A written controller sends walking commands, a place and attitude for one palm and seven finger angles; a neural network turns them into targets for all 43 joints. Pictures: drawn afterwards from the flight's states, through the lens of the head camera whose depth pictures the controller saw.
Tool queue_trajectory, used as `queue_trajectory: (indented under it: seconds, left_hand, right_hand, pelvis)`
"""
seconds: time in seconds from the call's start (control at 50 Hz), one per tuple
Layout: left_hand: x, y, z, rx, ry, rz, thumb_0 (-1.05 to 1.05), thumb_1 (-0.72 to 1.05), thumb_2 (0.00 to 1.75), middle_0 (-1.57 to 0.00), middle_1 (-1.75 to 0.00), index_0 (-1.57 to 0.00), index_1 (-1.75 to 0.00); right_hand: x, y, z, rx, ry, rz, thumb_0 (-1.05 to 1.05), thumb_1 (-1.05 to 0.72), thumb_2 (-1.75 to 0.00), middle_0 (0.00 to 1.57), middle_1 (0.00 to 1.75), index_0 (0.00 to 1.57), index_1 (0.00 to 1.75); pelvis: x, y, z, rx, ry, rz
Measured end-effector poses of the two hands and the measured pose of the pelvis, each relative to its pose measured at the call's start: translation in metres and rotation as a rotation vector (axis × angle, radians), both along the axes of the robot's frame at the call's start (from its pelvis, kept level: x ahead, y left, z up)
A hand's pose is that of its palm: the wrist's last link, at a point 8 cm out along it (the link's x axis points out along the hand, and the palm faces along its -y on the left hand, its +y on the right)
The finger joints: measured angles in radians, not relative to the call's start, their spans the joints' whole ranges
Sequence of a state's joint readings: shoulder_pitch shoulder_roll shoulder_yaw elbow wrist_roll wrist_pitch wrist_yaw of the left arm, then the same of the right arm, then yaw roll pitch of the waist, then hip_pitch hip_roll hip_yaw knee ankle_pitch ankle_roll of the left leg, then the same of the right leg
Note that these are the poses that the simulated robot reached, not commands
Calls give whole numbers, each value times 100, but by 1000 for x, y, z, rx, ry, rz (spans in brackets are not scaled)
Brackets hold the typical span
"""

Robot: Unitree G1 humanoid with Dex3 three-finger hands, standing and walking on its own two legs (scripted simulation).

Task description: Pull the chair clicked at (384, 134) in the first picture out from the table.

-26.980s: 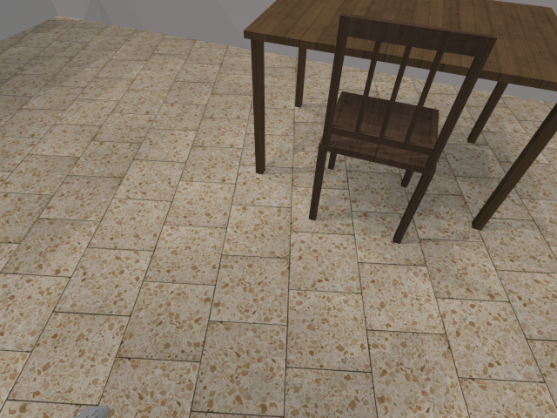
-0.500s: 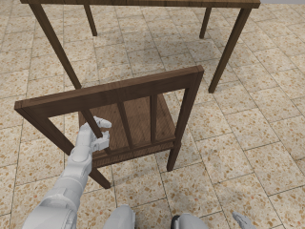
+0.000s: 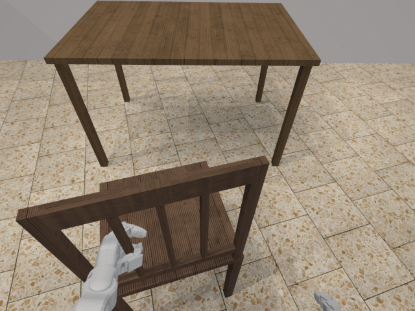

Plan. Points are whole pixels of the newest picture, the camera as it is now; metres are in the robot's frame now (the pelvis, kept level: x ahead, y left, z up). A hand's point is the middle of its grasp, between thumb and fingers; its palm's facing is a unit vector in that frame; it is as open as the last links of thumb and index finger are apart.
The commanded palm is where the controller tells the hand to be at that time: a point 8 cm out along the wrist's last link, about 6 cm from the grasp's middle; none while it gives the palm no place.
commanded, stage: stop walking, hand still on the chair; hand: left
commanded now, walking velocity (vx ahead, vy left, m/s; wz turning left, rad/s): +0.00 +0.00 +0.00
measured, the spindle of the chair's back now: (167, 238) +0.29 +0.11 -0.08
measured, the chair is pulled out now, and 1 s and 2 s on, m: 0.61 0.61 0.61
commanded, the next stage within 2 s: open the thumb and straighten the fingers in 0.50 s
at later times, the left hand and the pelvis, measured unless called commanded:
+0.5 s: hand (134, 254) +0.25 +0.18 -0.07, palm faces +0.14 -0.97 -0.20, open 5.1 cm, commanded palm +0.23 +0.22 -0.05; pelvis +0.04 +0.00 +0.01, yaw +1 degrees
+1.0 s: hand (129, 248) +0.26 +0.19 -0.07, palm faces +0.15 -0.97 -0.21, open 12.2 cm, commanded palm +0.23 +0.23 -0.05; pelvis +0.04 -0.01 -0.03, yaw +3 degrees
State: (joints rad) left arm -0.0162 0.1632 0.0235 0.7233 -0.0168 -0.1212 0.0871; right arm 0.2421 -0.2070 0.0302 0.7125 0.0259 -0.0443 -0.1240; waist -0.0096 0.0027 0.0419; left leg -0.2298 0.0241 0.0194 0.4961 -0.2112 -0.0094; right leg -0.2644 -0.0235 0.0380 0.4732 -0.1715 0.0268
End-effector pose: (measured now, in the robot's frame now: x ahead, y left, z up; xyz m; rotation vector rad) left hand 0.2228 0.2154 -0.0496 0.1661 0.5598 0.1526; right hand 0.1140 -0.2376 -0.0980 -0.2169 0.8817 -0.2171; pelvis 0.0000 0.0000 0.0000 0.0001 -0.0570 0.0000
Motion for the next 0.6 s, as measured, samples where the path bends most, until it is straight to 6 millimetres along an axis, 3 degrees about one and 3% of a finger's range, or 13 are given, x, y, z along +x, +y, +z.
queue_trajectory:
  seconds: [0.16, 0.36, 0.6]
  left_hand:
    - [-1, 4, 0, 3, 4, 11, 3, 71, 83, -32, -124, -50, -145]
    - [1, 7, 1, 0, 15, 36, 4, 71, 84, -32, -124, -50, -145]
    - [1, 7, 1, -4, 24, 59, 5, 71, 84, -32, -124, -50, -145]
  right_hand:
    - [28, 9, 8, 8, -35, 27, 1, -91, -90, 20, 30, 20, 30]
    - [60, 6, 14, -2, -60, 45, 1, -91, -90, 20, 30, 20, 30]
    - [69, -2, 18, -14, -57, 42, 1, -91, -90, 20, 30, 20, 30]
  pelvis:
    - [16, 2, 3, 4, 17, 1]
    - [32, 0, 5, 3, 27, 6]
    - [36, -4, 6, -1, 27, 11]
